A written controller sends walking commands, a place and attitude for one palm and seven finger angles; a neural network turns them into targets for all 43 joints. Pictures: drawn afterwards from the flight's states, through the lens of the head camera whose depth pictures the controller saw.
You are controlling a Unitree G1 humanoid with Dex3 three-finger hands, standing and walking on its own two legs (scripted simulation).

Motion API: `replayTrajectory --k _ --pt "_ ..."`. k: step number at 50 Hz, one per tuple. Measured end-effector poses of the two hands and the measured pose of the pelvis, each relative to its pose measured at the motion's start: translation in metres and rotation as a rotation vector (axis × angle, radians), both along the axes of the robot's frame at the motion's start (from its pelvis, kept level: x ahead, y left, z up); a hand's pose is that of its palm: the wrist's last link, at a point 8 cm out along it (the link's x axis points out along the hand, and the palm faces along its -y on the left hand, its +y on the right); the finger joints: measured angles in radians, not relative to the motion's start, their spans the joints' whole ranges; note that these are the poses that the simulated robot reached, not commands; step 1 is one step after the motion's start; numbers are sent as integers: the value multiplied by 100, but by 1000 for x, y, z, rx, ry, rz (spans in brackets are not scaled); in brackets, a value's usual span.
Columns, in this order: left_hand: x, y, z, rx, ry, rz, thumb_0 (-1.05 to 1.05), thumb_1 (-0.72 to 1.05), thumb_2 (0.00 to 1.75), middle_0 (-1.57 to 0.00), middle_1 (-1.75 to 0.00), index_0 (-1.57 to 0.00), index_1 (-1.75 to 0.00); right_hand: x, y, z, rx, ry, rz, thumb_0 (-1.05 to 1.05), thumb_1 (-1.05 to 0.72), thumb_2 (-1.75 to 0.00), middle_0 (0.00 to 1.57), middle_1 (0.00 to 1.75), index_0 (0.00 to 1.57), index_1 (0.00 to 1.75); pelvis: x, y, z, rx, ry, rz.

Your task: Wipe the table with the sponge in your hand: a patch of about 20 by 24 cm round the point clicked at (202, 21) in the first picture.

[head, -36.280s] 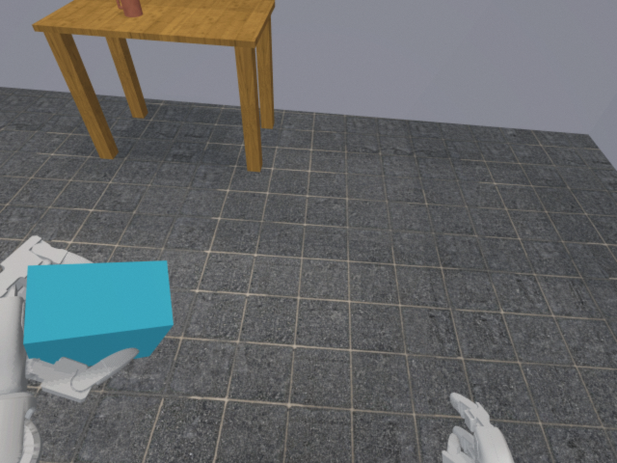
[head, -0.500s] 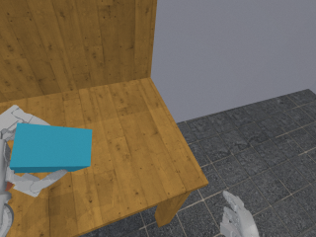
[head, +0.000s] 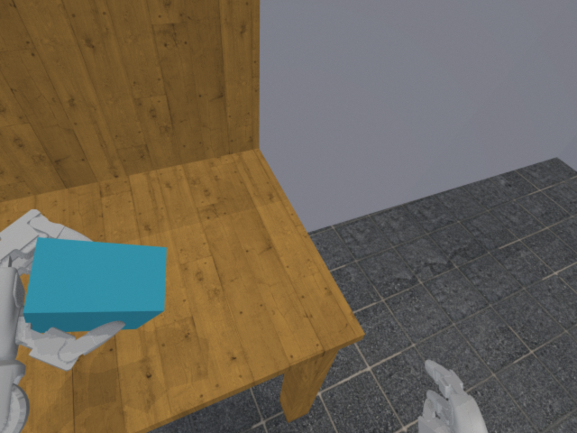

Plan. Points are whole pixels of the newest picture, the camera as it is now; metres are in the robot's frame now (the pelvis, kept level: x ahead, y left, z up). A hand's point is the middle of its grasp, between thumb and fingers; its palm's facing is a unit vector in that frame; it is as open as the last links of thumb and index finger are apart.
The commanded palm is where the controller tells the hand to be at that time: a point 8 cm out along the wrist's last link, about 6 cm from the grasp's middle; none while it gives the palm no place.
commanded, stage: shuffle to correct the standing spot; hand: left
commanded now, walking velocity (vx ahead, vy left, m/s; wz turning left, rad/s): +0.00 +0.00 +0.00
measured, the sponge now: (113, 291) +0.23 +0.21 +0.13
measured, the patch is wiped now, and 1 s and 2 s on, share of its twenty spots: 0.00 0.00 0.00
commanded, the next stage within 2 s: none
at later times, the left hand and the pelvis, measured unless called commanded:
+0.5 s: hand (119, 277) +0.23 +0.20 +0.15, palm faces +0.32 -0.87 -0.38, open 10.5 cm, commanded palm +0.17 +0.24 +0.17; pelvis +0.01 -0.04 +0.00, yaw -1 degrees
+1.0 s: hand (159, 278) +0.24 +0.16 +0.16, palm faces +0.30 -0.87 -0.39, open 10.5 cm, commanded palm +0.18 +0.20 +0.17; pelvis +0.01 -0.07 -0.01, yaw +0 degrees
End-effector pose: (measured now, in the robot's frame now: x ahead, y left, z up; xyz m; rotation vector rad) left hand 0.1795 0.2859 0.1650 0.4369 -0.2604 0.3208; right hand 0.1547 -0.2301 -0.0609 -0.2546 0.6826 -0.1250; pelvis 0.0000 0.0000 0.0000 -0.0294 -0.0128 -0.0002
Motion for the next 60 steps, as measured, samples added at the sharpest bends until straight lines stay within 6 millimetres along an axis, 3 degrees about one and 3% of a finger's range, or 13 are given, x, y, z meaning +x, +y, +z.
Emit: replayTrajectory --k 19,35,42,60 --pt "15 -26 5 -10 -2 -21 -1 -54 103 -68 -133 -71 -130 16 -10 1 39 1 17 1 -90 -90 20 30 21 30 7 -25 1 12 12 -7" --pt "18 -68 5 5 36 -55 -1 -54 103 -68 -133 -71 -130 10 -68 -9 13 26 -48 1 -90 -90 20 30 21 30 10 -61 -6 10 17 -9" --pt "18 -78 5 1 25 -56 -1 -54 103 -68 -133 -71 -130 5 -86 -13 0 41 -76 1 -90 -90 20 30 21 30 13 -70 -9 11 17 -5" --pt "17 -81 4 10 34 -61 -1 -54 103 -68 -133 -71 -130 6 -77 -16 26 51 -55 1 -90 -90 20 30 21 30 12 -73 -9 14 12 -5"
